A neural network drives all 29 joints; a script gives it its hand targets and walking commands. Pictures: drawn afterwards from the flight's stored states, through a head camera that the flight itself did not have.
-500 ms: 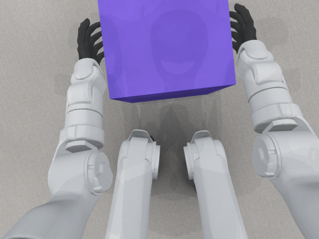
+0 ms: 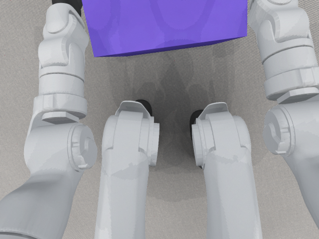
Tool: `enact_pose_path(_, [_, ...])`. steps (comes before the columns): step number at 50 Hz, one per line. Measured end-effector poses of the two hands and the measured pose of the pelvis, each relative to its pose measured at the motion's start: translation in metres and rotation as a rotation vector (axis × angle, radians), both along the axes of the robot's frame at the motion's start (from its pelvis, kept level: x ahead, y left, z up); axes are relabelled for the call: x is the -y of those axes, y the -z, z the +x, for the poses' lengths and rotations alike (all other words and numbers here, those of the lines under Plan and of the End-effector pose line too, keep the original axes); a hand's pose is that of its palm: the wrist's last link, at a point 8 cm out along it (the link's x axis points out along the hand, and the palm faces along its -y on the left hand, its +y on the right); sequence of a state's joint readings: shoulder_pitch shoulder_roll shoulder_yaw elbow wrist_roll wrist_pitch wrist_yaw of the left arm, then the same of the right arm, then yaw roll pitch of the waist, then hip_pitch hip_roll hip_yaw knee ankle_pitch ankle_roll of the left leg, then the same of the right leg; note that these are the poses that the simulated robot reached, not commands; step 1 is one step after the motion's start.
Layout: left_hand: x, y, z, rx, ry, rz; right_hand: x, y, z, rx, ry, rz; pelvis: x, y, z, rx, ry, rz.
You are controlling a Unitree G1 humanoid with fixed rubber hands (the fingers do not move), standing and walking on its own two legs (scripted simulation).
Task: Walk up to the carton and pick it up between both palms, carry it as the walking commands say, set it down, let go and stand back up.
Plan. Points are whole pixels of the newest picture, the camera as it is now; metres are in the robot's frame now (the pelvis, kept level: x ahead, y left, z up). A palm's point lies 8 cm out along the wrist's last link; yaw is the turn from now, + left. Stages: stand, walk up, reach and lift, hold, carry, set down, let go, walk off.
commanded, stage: set down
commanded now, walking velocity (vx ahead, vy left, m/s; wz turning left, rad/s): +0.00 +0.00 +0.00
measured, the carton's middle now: out of the picture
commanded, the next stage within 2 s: none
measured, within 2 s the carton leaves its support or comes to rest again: rests again in 0.50 s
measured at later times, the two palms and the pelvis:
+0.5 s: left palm (70, 5) +0.50 +0.20 -0.16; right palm out of the picture +0.54 -0.14 -0.17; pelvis +0.01 +0.00 -0.02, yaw +0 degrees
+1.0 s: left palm (70, 6) +0.50 +0.20 -0.16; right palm out of the picture +0.54 -0.14 -0.17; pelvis +0.01 +0.00 -0.02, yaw +0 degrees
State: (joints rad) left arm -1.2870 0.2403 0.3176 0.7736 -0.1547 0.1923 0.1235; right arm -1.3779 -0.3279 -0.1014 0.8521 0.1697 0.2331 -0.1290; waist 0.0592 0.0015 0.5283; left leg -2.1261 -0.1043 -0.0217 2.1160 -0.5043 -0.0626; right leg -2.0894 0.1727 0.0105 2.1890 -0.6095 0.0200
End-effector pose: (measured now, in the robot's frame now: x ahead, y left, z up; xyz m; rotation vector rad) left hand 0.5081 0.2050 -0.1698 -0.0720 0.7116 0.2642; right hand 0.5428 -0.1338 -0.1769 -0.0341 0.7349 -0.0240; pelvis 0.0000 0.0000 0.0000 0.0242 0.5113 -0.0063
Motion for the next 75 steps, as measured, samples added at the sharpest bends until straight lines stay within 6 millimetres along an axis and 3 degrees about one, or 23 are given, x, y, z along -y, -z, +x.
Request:
enact_pose_path(16, [0.004,-0.003,0.000,-0.021,0.018,0.020,0.004,-0.002,-0.001,-0.016,-0.006,-0.009,-0.002,0.011,-0.006,0.009,0.005,-0.002])
enact_pose_path(34, [0.009,-0.006,-0.007,-0.060,0.001,0.010,0.009,-0.007,-0.003,-0.055,-0.032,-0.031,-0.002,0.013,0.018,-0.182,0.000,0.003])
enact_pose_path(75, [0.007,-0.003,-0.004,-0.033,0.052,0.044,0.010,-0.003,-0.003,-0.013,-0.042,-0.030,-0.003,0.020,0.008,-0.144,0.000,0.012])
